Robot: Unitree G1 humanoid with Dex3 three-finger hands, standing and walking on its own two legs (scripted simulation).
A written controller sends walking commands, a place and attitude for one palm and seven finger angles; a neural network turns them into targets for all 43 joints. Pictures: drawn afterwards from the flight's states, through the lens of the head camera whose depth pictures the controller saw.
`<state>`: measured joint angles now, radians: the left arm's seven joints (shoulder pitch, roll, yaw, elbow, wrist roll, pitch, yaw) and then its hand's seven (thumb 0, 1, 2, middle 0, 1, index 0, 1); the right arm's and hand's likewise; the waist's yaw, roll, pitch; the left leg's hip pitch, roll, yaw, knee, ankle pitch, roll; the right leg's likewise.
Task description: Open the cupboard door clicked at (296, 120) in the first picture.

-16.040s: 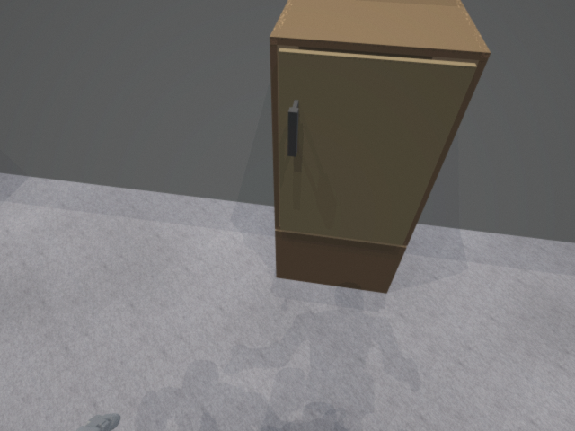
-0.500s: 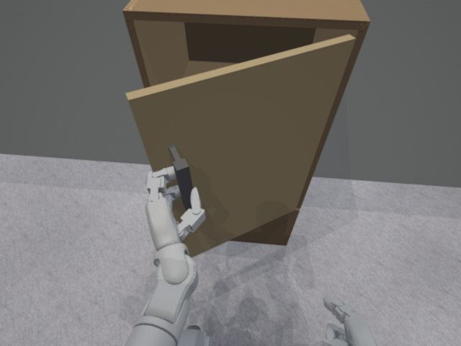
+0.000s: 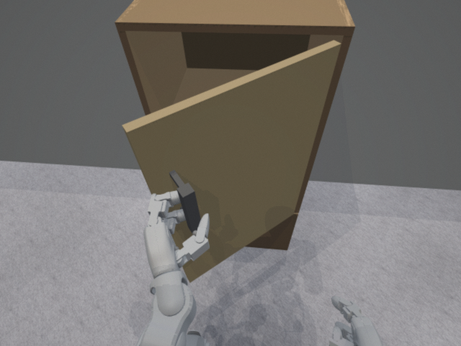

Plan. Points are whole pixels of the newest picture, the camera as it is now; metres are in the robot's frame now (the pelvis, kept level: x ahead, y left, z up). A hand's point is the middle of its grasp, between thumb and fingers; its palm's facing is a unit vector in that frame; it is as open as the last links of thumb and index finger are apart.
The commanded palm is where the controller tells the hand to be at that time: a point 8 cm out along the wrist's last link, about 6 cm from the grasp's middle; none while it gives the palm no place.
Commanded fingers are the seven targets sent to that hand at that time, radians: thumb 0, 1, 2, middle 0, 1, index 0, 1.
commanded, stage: open thumb and fingers to let go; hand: left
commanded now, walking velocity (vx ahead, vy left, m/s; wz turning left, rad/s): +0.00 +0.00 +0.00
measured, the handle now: (185, 202) +0.35 +0.10 +0.06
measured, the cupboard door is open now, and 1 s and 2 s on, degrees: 40 43 43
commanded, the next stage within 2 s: slide the hand sideways off the handle in 0.56 s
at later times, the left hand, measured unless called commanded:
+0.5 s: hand (193, 237) +0.29 +0.08 +0.05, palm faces +0.28 -0.96 +0.00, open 15.0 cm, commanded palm +0.24 +0.12 +0.05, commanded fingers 0.00 -0.50 0.30 -0.16 -0.35 -0.16 -0.35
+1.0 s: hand (194, 262) +0.25 +0.07 +0.05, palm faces -0.16 -0.98 +0.07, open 16.5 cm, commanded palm +0.23 +0.13 +0.05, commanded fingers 0.00 -0.50 0.30 -0.15 -0.30 -0.15 -0.30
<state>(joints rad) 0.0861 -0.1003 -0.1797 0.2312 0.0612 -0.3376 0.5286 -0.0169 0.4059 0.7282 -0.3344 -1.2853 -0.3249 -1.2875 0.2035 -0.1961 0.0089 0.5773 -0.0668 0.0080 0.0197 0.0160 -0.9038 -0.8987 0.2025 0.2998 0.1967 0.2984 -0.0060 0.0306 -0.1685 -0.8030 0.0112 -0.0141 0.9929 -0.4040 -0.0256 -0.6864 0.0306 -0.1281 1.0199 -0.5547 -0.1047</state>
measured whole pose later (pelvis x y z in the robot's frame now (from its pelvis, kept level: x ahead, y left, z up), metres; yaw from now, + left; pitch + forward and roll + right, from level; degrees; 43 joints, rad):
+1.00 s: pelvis +0.00 +0.03 -0.01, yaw -2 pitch +12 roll -1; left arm 0.25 0.02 -0.25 0.05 -0.08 -0.35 0.05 -0.01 -0.50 0.30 -0.16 -0.31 -0.12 -0.30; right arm 0.27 -0.23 0.02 0.46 -0.01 0.02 0.01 0.02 -0.90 -0.90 0.20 0.30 0.20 0.30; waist -0.02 0.05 -0.15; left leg -0.82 0.01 0.02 1.05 -0.44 0.02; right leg -0.70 0.02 -0.09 1.05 -0.56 -0.06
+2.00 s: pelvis +0.00 +0.04 -0.03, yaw -2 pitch +14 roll -3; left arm 0.58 0.17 -0.08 -0.24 -0.16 -0.39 -0.10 -0.01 -0.50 0.30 -0.15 -0.30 -0.15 -0.30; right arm 0.25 -0.22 0.02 0.39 0.01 -0.02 -0.02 0.02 -0.90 -0.90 0.20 0.30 0.20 0.30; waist 0.01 0.05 -0.16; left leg -0.94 0.02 0.00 1.18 -0.49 0.03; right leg -0.79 0.03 -0.12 1.15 -0.60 -0.05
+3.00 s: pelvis +0.03 +0.07 +0.06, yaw -2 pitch -1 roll -1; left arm 0.55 0.35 0.23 -0.44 -0.07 -0.03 0.13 0.00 0.32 0.65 -0.19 -0.30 -0.18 -0.30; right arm 0.23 -0.22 0.07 0.56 0.01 -0.07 -0.08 0.02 -0.90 -0.90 0.21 0.30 0.20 0.30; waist 0.05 0.05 -0.05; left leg -0.26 -0.03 0.05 0.56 -0.28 0.06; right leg -0.13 0.01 -0.05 0.50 -0.35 0.00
